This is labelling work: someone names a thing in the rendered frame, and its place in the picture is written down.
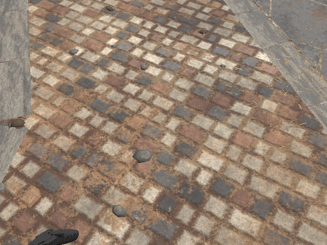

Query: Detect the left robot hand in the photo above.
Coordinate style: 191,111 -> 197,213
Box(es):
28,229 -> 79,245

